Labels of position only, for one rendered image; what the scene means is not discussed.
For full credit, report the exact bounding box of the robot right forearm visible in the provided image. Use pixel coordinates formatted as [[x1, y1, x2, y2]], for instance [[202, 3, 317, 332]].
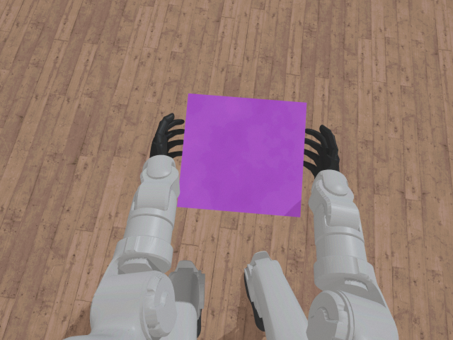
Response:
[[308, 169, 398, 331]]

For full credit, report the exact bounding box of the right robot hand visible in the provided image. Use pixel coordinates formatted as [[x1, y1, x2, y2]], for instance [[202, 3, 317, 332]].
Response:
[[303, 125, 340, 179]]

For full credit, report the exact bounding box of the right robot upper arm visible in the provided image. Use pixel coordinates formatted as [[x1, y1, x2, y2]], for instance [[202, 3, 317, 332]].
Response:
[[306, 289, 398, 340]]

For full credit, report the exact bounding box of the left robot upper arm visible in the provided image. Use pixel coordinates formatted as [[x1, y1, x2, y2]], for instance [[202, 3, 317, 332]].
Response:
[[63, 271, 177, 340]]

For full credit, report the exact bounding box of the robot thigh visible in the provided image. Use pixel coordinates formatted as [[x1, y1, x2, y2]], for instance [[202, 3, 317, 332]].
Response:
[[159, 268, 205, 340], [244, 258, 308, 340]]

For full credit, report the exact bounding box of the robot left forearm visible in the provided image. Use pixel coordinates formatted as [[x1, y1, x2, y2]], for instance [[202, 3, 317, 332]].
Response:
[[90, 155, 180, 323]]

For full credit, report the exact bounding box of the robot right thigh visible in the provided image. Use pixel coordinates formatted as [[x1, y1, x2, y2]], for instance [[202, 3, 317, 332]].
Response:
[[244, 258, 308, 340]]

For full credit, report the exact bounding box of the carton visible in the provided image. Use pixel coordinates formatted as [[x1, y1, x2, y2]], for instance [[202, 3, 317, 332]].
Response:
[[177, 93, 306, 217]]

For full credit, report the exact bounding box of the robot left thigh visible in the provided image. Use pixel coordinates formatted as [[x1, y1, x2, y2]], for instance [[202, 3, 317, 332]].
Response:
[[159, 268, 205, 340]]

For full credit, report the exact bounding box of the left robot hand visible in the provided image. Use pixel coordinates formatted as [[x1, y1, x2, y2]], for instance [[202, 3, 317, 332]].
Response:
[[149, 113, 185, 158]]

